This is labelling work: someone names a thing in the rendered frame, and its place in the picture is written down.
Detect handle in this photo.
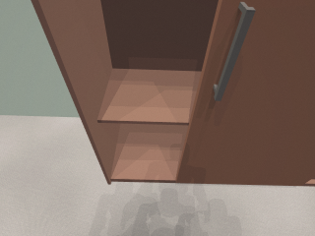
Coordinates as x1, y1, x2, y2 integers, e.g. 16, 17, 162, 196
213, 2, 256, 101

